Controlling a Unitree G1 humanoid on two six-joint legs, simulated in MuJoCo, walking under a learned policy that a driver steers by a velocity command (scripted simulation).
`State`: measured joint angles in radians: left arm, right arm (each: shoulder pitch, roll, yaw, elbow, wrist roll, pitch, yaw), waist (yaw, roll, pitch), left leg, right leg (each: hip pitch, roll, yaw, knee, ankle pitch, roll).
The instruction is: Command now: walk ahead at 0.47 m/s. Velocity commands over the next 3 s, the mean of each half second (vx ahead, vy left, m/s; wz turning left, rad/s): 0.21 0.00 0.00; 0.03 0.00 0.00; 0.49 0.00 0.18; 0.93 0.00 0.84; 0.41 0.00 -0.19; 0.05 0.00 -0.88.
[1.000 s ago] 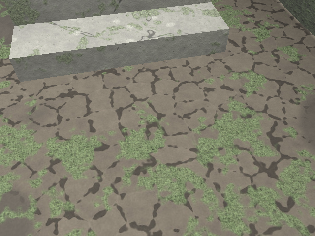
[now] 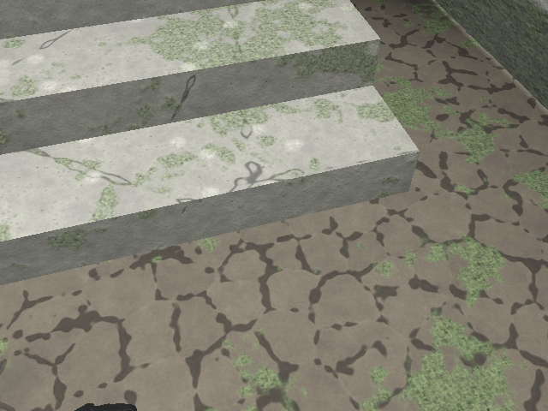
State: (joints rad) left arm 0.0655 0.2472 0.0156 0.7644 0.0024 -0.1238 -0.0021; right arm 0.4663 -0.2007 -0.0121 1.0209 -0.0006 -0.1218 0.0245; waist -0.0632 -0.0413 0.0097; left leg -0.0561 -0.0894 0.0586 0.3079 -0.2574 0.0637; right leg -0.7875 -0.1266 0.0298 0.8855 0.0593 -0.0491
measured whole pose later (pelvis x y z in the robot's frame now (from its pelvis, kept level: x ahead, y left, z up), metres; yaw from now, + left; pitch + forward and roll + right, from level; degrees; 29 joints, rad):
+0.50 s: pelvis +0.21 -0.02 -0.01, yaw +1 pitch +0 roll -1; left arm 0.19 0.21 0.01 0.90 0.01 -0.04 0.00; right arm 0.20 -0.22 -0.02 0.96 -0.02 0.02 -0.05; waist 0.01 0.02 0.00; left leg -0.34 0.05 -0.04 0.60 -0.27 0.01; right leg -0.38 0.08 -0.05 0.45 -0.08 -0.07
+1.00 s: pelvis +0.27 +0.01 -0.01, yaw +0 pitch +0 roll +0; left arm 0.18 0.19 0.03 1.01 0.00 -0.01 0.03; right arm 0.27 -0.17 -0.02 1.06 0.00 -0.03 -0.04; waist 0.00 0.00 0.03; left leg -0.19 0.00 0.01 0.52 -0.33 0.01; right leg -0.30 0.02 -0.01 0.51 -0.20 -0.02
